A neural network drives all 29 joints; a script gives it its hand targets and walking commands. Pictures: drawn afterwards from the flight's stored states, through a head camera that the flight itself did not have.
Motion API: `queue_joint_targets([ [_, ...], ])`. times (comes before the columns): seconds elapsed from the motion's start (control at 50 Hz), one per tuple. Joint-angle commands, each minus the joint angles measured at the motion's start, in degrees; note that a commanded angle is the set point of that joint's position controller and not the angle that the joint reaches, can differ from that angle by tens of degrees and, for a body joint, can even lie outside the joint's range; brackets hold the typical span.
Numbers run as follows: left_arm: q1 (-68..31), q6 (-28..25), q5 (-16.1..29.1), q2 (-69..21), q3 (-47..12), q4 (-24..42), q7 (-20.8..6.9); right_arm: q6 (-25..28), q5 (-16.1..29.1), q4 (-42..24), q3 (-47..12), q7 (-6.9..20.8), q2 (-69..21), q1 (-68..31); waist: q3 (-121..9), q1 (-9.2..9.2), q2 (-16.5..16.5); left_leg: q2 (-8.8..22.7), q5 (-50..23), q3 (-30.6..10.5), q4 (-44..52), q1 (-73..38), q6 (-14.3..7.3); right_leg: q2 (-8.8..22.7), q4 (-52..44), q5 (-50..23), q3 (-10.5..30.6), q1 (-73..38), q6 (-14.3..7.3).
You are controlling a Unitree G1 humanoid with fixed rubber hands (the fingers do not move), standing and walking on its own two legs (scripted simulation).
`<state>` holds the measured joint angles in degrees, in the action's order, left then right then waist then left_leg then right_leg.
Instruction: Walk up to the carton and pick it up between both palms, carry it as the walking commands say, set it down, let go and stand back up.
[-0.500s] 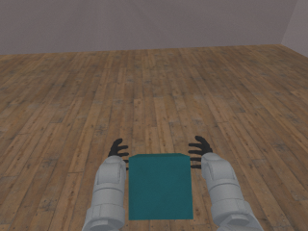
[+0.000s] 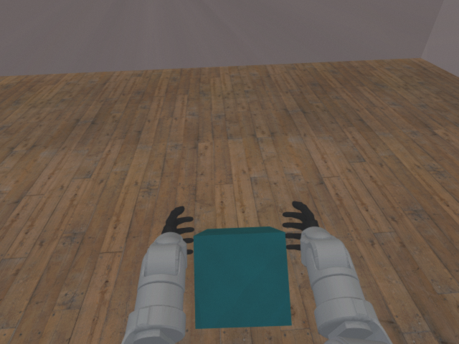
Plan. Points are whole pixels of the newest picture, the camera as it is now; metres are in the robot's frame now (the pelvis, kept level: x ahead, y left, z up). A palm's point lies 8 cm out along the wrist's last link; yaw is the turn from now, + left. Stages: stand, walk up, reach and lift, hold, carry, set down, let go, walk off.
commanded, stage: set down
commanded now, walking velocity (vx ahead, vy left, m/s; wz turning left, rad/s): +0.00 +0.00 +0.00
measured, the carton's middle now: (240, 266) +0.33 +0.04 -0.08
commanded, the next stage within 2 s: none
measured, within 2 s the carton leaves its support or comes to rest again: neither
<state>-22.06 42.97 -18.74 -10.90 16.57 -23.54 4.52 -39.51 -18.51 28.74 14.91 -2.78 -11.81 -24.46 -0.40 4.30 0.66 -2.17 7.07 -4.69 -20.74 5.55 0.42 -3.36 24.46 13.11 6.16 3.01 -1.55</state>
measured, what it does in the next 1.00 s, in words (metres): lowers itself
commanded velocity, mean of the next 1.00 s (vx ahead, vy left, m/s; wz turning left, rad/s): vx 0.00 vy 0.00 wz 0.00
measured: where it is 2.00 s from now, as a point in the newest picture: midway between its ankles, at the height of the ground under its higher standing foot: outside the picture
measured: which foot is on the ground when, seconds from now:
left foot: down 0.00-1.00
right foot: down 0.00-1.00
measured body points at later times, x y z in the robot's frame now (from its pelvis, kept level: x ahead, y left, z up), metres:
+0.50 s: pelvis +0.01 +0.00 -0.01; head +0.02 +0.01 +0.44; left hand +0.31 +0.17 -0.03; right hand +0.34 -0.09 -0.02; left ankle +0.06 +0.12 -0.74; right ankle +0.01 -0.10 -0.74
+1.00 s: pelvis -0.03 +0.01 -0.06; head +0.12 +0.03 +0.36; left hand +0.33 +0.17 -0.13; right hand +0.35 -0.09 -0.12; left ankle +0.06 +0.13 -0.74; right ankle +0.01 -0.10 -0.74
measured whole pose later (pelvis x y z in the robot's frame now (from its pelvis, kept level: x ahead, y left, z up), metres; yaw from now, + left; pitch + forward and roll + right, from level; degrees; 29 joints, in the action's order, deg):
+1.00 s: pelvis -0.03 +0.01 -0.06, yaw +0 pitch +20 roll +0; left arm -29.4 12.2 -18.9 -13.7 24.7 -31.1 7.3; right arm -9.8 -18.1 36.5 22.8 -6.1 -12.7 -31.7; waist -1.3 3.8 2.4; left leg -3.8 14.1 -5.5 -49.3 55.0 0.8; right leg -5.5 52.1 20.0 5.4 51.7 -0.3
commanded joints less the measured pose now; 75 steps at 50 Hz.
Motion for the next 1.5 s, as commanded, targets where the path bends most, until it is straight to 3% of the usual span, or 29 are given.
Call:
queue_joint_targets([
  [0.0, -30.6, -2.9, 14.3, -59.4, -24.7, 1.2, -15.0, 3.4, 13.4, 2.7, -24.8, 16.1, -58.3, -31.0, -9.2, 1.71, 0.6, -2.3, 2.0, 0.7, -0.7, -13.9, -0.5, 1.3, -9.0, 8.6, 2.0, 12.9, -1.6],
  [0.04, -31.6, -3.5, 14.6, -59.9, -24.6, 1.0, -15.4, 4.8, 12.5, 2.8, -22.9, 15.8, -58.0, -30.7, -9.8, 0.43, -0.2, -2.4, 0.7, 0.8, -1.5, -14.3, -0.3, 1.1, -8.3, 6.6, 2.1, 13.1, -1.8],
  [0.12, -28.1, -4.9, 14.2, -60.2, -24.7, 0.0, -15.4, 6.8, 11.5, 2.4, -21.5, 15.3, -57.0, -27.9, -12.4, 0.29, -2.2, -2.4, -6.0, 0.8, -2.2, -12.3, 0.1, -0.1, -5.9, -2.1, 1.3, 9.2, -1.4],
  [0.4, -23.0, -15.5, 10.0, -55.8, -20.7, -4.6, -14.0, 16.0, 8.9, 5.9, -19.3, 13.3, -53.6, -23.8, -17.3, 0.41, -0.1, -3.3, -14.0, -0.2, -7.2, -4.9, -0.3, -1.4, 0.1, -10.1, 1.2, 12.7, -0.8],
  [0.6, -26.4, -25.2, 7.1, -53.6, -19.3, -9.1, -13.1, 24.9, 5.5, 10.3, -16.9, 12.0, -51.1, -25.7, -22.7, -0.23, -0.8, -3.8, -12.6, -0.7, -13.2, 4.0, -0.2, -2.8, 6.6, -7.8, 0.7, 22.7, -1.2],
  [0.82, -32.9, -32.3, 5.1, -54.0, -21.6, -11.8, -12.4, 31.2, 4.1, 10.9, -20.5, 11.6, -50.2, -32.7, -33.4, -0.23, -0.3, -4.4, -4.7, 0.1, -21.2, 16.5, 0.1, -3.9, 15.7, -2.9, -0.1, 34.1, -0.8],
  [0.98, -37.8, -33.1, 5.5, -54.0, -24.5, -11.3, -12.0, 31.6, 5.3, 12.2, -22.7, 11.7, -51.7, -37.1, -41.0, 0.5, -0.1, -4.7, 0.8, 0.6, -27.6, 23.3, 0.4, -4.5, 22.8, 2.5, -0.8, 44.1, 0.1],
  [1.48, -41.7, -35.4, 8.8, -49.5, -25.5, -13.5, -9.9, 34.2, 9.4, 14.7, -25.3, 7.1, -50.7, -41.1, -52.2, 1.0, 1.1, -6.9, -3.7, 2.4, -46.7, 41.0, 1.5, -7.0, 40.9, 0.4, -2.3, 62.8, 2.1],
])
